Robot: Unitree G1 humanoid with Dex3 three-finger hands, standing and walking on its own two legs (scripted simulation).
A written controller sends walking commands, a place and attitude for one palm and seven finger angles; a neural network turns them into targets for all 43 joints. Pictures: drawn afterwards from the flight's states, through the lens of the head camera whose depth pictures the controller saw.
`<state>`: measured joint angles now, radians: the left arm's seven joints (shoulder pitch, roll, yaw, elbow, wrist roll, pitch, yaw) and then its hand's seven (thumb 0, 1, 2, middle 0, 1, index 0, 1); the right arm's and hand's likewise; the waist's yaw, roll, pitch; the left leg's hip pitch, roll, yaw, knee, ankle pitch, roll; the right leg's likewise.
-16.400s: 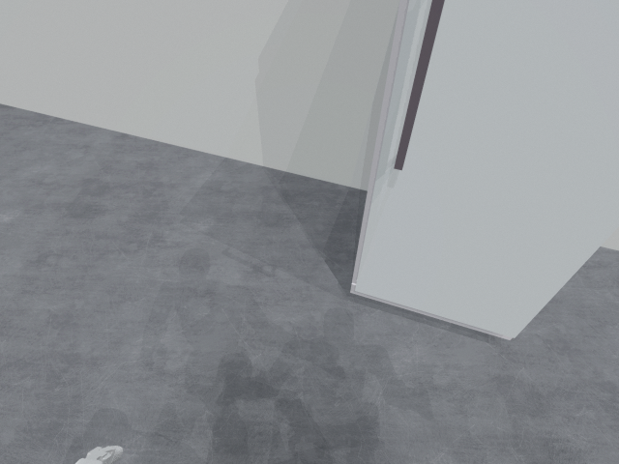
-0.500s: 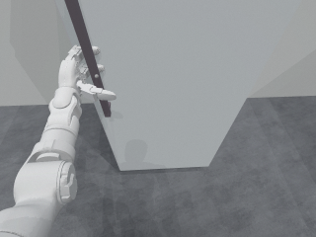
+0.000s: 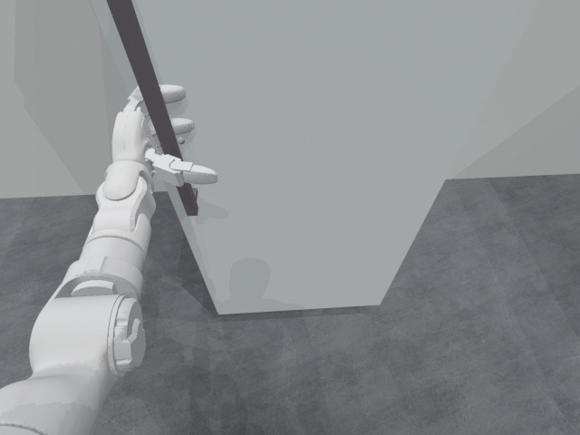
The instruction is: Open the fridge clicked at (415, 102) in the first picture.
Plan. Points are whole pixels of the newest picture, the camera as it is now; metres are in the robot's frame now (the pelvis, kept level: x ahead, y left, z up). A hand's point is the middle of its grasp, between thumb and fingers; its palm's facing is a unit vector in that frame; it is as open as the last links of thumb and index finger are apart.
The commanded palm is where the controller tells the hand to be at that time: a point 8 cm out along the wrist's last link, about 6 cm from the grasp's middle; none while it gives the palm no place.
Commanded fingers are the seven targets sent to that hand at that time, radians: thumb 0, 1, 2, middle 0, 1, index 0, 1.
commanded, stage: slide the fingers in behind the handle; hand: left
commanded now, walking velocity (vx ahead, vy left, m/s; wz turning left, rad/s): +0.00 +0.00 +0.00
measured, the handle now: (162, 108) +0.53 +0.17 +0.17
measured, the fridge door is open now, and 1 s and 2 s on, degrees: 0 0 2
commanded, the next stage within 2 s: grip the handle and tug to test in 0.28 s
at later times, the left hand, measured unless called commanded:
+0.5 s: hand (173, 142) +0.47 +0.15 +0.15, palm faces +0.03 -1.00 +0.00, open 13.7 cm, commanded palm +0.45 +0.20 +0.15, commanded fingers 0.00 -0.17 0.44 -0.34 -1.25 -0.34 -1.25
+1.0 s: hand (175, 141) +0.48 +0.15 +0.15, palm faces +0.03 -1.00 +0.00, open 6.5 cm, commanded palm +0.45 +0.20 +0.15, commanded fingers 0.00 0.90 0.90 -0.45 -1.40 -0.45 -1.40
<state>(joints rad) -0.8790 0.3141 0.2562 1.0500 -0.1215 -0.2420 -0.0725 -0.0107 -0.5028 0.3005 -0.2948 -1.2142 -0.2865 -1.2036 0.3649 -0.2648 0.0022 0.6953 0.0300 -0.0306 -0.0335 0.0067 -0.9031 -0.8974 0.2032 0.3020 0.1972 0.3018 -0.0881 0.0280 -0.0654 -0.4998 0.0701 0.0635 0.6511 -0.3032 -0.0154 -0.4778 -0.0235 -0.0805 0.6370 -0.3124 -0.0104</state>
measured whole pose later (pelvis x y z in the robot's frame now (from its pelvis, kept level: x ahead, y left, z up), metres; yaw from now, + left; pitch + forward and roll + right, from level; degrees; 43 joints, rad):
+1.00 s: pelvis +0.00 +0.01 +0.00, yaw +0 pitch +9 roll -1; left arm -0.87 0.31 0.25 1.03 -0.12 -0.23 -0.08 0.01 0.55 0.75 -0.41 -1.35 -0.41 -1.35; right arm 0.37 -0.26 0.01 0.69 0.03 -0.02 -0.04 0.01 -0.90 -0.90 0.20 0.30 0.20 0.30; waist -0.09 0.03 -0.07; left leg -0.50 0.06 0.07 0.66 -0.31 0.00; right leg -0.47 -0.03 -0.07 0.63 -0.31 0.00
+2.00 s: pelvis +0.04 +0.00 +0.01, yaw -1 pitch +6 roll +0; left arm -0.50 0.21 0.19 0.49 -0.16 0.00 -0.06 0.03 0.76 0.80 -0.35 -1.38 -0.33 -1.36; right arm 0.27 -0.24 -0.01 0.62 0.04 0.02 -0.04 0.01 -0.90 -0.90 0.20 0.30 0.20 0.30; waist -0.03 0.03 -0.08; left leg -0.32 0.06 0.08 0.55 -0.32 -0.02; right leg -0.30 -0.02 -0.06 0.53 -0.32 0.00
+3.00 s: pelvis -0.07 -0.09 +0.00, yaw +13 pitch -1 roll +1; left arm 0.06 0.11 -0.16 -0.25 0.03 0.01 0.08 -0.03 0.70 0.75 -0.33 -1.33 -0.19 -1.26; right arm 0.23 -0.19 -0.02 0.65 -0.02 -0.02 -0.11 0.01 -0.90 -0.90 0.20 0.30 0.20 0.30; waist -0.07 0.06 0.03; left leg -0.38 0.04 0.06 0.82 -0.39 -0.01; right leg -0.33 0.02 -0.24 0.54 -0.22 -0.14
